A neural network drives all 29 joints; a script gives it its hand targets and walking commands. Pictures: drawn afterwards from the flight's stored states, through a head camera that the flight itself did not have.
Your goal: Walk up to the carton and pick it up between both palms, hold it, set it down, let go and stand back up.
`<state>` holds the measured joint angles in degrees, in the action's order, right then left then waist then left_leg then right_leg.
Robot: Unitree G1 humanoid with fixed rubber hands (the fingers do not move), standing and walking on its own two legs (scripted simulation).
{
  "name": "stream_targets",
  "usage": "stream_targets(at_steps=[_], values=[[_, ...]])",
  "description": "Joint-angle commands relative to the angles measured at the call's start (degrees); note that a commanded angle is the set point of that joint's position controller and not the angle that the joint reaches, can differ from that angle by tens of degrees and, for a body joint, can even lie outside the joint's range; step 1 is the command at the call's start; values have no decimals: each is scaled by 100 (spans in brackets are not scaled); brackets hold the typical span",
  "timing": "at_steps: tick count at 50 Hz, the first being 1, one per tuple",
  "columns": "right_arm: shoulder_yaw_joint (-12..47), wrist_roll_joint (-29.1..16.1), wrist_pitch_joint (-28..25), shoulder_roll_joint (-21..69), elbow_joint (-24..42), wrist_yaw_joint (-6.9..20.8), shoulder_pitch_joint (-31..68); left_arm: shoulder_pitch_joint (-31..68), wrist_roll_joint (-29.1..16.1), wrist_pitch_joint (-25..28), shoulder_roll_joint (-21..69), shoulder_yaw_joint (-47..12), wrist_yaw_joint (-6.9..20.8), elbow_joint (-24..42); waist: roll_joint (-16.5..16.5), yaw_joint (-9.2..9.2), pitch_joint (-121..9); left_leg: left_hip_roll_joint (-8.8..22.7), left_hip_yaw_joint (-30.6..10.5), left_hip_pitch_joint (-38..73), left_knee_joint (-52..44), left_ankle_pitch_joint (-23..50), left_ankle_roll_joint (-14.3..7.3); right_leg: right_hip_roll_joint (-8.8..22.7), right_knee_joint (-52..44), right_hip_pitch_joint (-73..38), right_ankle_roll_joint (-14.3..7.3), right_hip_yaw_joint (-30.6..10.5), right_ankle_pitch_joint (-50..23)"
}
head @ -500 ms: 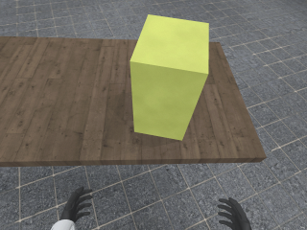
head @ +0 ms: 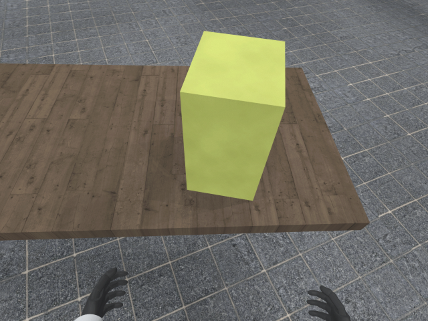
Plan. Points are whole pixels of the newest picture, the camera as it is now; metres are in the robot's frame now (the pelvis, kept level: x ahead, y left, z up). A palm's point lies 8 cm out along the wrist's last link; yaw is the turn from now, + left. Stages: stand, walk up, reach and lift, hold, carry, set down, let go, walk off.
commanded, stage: stand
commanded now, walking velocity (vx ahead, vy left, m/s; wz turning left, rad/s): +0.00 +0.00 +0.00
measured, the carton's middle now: (230, 123) +0.50 -0.01 +0.07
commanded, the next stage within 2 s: none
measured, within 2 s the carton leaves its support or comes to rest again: neither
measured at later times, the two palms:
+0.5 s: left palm out of the picture +0.07 +0.24 -0.10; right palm out of the picture +0.07 -0.25 -0.11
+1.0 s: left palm out of the picture +0.04 +0.25 -0.11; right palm out of the picture +0.04 -0.26 -0.12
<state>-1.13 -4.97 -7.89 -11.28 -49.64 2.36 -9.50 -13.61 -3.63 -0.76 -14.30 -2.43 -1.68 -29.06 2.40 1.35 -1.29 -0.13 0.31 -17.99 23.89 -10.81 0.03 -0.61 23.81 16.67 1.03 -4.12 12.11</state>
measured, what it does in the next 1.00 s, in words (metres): stands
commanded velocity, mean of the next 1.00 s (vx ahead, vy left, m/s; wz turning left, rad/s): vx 0.00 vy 0.00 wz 0.00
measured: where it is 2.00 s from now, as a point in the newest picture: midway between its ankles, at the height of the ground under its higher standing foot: outside the picture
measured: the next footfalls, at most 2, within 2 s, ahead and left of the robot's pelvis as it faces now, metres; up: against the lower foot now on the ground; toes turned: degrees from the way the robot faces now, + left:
none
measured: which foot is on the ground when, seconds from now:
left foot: down 0.00-1.00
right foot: down 0.00-1.00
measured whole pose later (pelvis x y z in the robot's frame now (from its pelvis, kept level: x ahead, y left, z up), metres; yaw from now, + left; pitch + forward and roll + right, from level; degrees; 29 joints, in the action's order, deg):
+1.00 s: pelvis -0.03 +0.00 -0.01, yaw +0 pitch +0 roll +0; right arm -1.1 -4.5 -2.8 -15.2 -52.4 2.0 -16.4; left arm -21.9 -2.1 1.6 -14.3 -2.4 -0.1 -38.5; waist -0.1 1.3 -6.5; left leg -0.2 0.3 -18.0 29.0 -11.6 -0.6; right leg -0.7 28.4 16.4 1.0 -4.0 12.6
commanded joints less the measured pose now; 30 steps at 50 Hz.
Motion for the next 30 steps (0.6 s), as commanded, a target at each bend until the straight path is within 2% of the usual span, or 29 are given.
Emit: stream_targets(at_steps=[1, 3, 4, 7, 8, 12, 15, 18, 19, 22, 27, 28, 30], values=[[-583, 758, 177, -1453, 554, -185, -394, -435, 668, 462, -1126, 670, 109, -329, -853, -40, -1332, 589, -491, 1290, 211, 1498, -100, 512, 176, -755, -168, 94, -638], [-571, 792, 193, -1485, 540, -161, -376, -569, 640, 462, -1166, 651, 101, -439, -887, 0, -1145, 590, -520, 1043, 130, 1287, -148, 522, 148, -844, -172, 75, -486], [-591, 788, 183, -1524, 525, -168, -484, -553, 668, 481, -1212, 675, 111, -494, -874, -55, -1022, 600, -546, 1032, 144, 1262, -158, 565, 156, -790, -207, 41, -618], [-575, 792, 192, -1612, 542, -150, -422, -654, 650, 504, -1305, 707, 123, -568, -752, -9, -985, 667, -597, 1051, 74, 1210, -216, 540, 163, -766, -204, 29, -444], [-564, 793, 194, -1558, 497, -146, -504, -599, 662, 510, -1265, 684, 141, -578, -848, -53, -889, 639, -556, 967, 29, 1078, -218, 539, 132, -746, -211, 2, -341], [-538, 804, 173, -1623, 503, -140, -457, -673, 665, 520, -1361, 716, 163, -676, -1020, -18, -734, 671, -634, 898, -81, 781, -255, 536, 103, -619, -204, -28, -67], [-503, 783, 206, -1608, 452, -144, -549, -701, 677, 527, -1348, 691, 182, -694, -873, -80, -395, 674, -683, 623, -171, 245, -262, 542, 58, -524, -224, -88, 76], [-510, 814, 208, -1642, 453, -135, -469, -783, 692, 545, -1410, 693, 190, -730, -984, -24, -162, 663, -766, 394, -330, -323, -295, 518, 58, -410, -245, -123, 295], [-504, 791, 219, -1657, 487, -129, -409, -788, 685, 547, -1435, 689, 191, -744, -876, -23, -191, 685, -804, 336, -360, -550, -306, 498, 84, -415, -265, -120, 316], [-514, 807, 223, -1760, 421, -145, -426, -793, 663, 520, -1353, 651, 218, -773, -1037, -28, 83, 609, -823, 150, -511, -1173, -265, 453, 104, -276, -262, -120, 470], [-508, 806, 268, -1763, 321, -133, -494, -858, 679, 521, -1489, 688, 193, -815, -921, -49, 271, 666, -956, 62, -608, -1442, -294, 419, 131, -134, -318, -181, 583], [-510, 799, 260, -1732, 351, -147, -485, -918, 654, 518, -1468, 676, 197, -847, -1065, -60, 279, 658, -946, 120, -626, -1399, -297, 418, 146, -95, -317, -189, 531], [-510, 781, 269, -1774, 321, -137, -411, -943, 626, 527, -1418, 674, 191, -870, -1008, -52, 275, 669, -977, 130, -631, -1321, -305, 396, 176, -108, -321, -168, 460]])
